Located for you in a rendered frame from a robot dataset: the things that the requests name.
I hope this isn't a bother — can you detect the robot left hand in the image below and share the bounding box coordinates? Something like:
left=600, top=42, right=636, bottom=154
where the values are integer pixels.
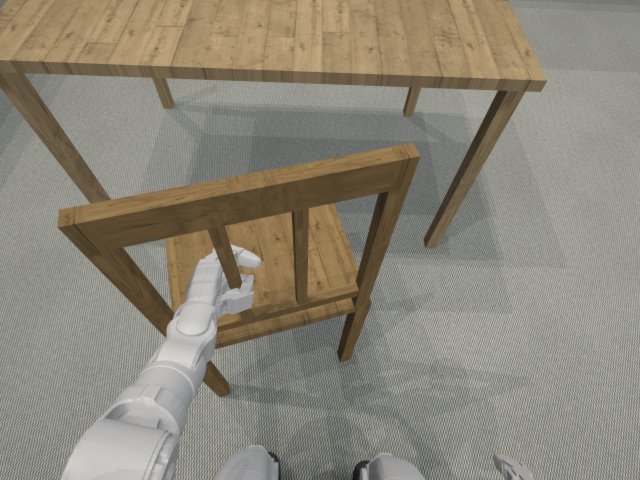
left=184, top=243, right=261, bottom=317

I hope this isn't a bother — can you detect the robot shin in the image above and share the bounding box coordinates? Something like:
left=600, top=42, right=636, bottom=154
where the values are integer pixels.
left=246, top=445, right=271, bottom=457
left=368, top=453, right=393, bottom=464

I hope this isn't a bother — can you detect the chair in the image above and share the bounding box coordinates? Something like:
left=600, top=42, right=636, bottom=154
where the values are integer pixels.
left=58, top=143, right=420, bottom=397

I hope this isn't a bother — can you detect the table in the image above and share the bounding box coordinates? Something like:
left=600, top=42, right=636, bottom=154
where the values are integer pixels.
left=0, top=0, right=548, bottom=249

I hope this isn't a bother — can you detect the left robot forearm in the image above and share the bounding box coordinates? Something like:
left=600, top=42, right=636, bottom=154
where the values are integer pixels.
left=59, top=301, right=218, bottom=480

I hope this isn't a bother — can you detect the robot right hand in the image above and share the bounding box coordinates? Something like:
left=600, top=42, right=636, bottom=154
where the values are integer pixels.
left=493, top=454, right=533, bottom=480

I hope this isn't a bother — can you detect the robot left upper arm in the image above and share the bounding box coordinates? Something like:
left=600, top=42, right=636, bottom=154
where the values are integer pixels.
left=64, top=418, right=180, bottom=480

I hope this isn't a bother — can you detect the right robot shin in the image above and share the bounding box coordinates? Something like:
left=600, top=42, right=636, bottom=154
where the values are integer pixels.
left=368, top=453, right=393, bottom=464

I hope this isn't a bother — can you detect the left robot shin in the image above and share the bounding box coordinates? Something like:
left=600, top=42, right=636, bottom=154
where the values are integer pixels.
left=246, top=445, right=271, bottom=457

